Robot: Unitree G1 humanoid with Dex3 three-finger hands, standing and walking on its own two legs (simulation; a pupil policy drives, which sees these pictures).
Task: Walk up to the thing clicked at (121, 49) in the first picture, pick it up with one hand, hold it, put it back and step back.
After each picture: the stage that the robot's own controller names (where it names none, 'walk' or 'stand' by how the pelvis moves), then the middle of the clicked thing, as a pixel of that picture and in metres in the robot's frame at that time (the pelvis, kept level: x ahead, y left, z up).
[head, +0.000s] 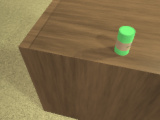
stand; (124, 41) +0.57 -0.15 +0.02
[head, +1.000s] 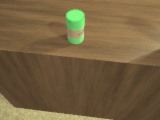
sink last; (75, 27) +0.54 +0.07 +0.06
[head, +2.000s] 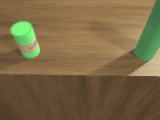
rise first; (26, 40) +0.45 +0.23 +0.07
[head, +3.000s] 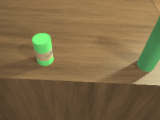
stand; (43, 49) +0.48 +0.18 +0.04
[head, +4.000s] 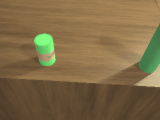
stand; (45, 50) +0.48 +0.18 +0.03
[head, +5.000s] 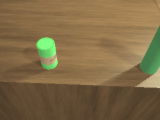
stand; (47, 54) +0.47 +0.17 +0.02
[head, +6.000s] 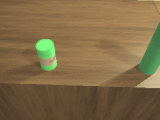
stand; (47, 55) +0.47 +0.17 +0.02
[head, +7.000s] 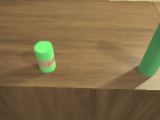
stand; (45, 57) +0.46 +0.17 +0.02
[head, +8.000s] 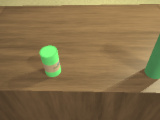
rise first; (51, 61) +0.45 +0.17 +0.02
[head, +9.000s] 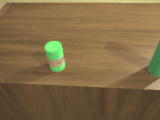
go down; (55, 56) +0.47 +0.17 +0.02
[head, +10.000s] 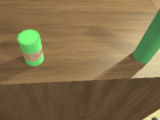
go down; (31, 48) +0.46 +0.16 +0.04
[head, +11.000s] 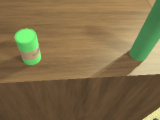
go down; (29, 47) +0.47 +0.17 +0.05
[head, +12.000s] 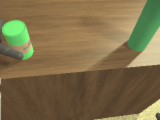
close in; (19, 41) +0.46 +0.19 +0.07
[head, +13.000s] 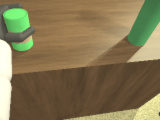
lift; (19, 30) +0.49 +0.18 +0.09
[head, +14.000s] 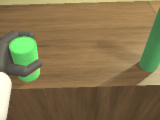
lift; (26, 60) +0.34 +0.18 +0.17
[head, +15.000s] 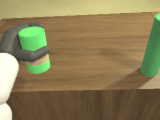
lift; (35, 50) +0.34 +0.16 +0.22
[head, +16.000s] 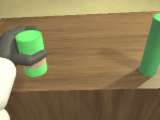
hold; (32, 53) +0.33 +0.16 +0.21
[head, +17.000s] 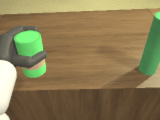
hold; (31, 54) +0.33 +0.16 +0.20
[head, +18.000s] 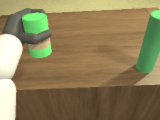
crouch; (37, 35) +0.39 +0.15 +0.23
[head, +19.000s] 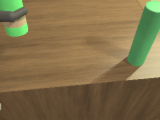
lower; (12, 14) +0.48 +0.20 +0.22
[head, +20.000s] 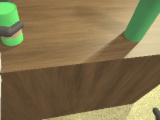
lower; (8, 24) +0.51 +0.19 +0.09
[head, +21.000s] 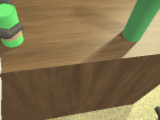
lower; (8, 26) +0.50 +0.19 +0.09
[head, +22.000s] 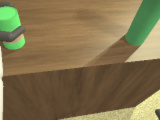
lower; (10, 29) +0.49 +0.20 +0.09
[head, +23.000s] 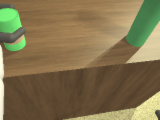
lower; (11, 30) +0.49 +0.20 +0.08
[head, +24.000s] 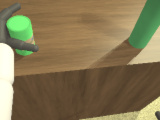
withdraw; (22, 36) +0.48 +0.17 +0.08
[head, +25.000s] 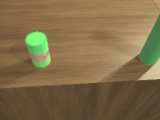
sink last; (39, 50) +0.45 +0.16 +0.06
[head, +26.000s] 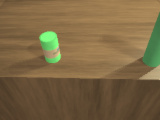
stand; (50, 47) +0.50 +0.18 +0.06
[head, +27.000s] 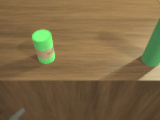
stand; (44, 47) +0.47 +0.17 +0.06
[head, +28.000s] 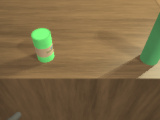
stand; (43, 45) +0.48 +0.17 +0.07
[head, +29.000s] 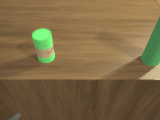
stand; (44, 46) +0.48 +0.17 +0.07
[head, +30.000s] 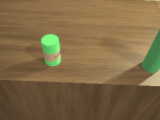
stand; (51, 50) +0.48 +0.16 +0.03
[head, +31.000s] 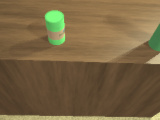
walk; (55, 28) +0.53 +0.12 +0.05
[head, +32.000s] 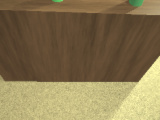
walk; out of the picture +0.82 +0.17 +0.04
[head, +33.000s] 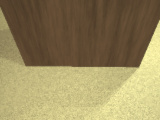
stand; out of the picture +1.16 +0.19 +0.04
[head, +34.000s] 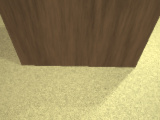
stand; out of the picture +1.15 +0.18 +0.02
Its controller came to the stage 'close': yes
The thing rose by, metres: 0.21
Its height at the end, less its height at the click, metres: +0.00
